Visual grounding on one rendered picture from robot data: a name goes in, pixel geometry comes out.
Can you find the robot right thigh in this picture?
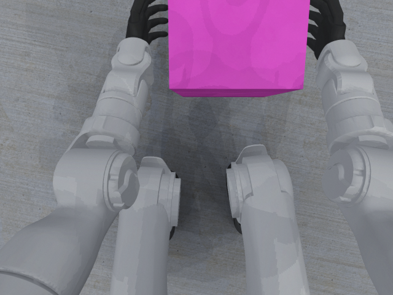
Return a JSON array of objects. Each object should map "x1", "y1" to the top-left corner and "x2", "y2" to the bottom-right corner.
[{"x1": 226, "y1": 154, "x2": 310, "y2": 295}]

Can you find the right robot forearm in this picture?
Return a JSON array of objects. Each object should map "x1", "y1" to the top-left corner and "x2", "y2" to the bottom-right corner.
[{"x1": 316, "y1": 39, "x2": 393, "y2": 155}]

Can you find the robot right shin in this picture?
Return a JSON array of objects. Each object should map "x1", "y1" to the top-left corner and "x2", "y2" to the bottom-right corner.
[{"x1": 236, "y1": 144, "x2": 294, "y2": 223}]

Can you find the left robot forearm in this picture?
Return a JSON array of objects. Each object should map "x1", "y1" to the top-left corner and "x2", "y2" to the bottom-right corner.
[{"x1": 53, "y1": 37, "x2": 154, "y2": 193}]

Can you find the robot right hand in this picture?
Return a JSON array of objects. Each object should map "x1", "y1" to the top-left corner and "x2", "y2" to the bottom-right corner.
[{"x1": 306, "y1": 0, "x2": 346, "y2": 60}]

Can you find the right robot upper arm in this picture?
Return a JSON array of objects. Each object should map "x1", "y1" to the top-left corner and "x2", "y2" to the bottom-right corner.
[{"x1": 321, "y1": 145, "x2": 393, "y2": 295}]

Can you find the left robot upper arm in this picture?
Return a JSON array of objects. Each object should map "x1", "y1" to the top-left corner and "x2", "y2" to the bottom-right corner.
[{"x1": 0, "y1": 148, "x2": 140, "y2": 295}]

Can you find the robot left hand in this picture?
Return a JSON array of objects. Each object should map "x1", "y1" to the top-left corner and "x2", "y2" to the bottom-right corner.
[{"x1": 126, "y1": 0, "x2": 168, "y2": 44}]

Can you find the carton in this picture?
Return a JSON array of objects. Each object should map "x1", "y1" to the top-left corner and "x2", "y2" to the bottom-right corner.
[{"x1": 168, "y1": 0, "x2": 310, "y2": 97}]

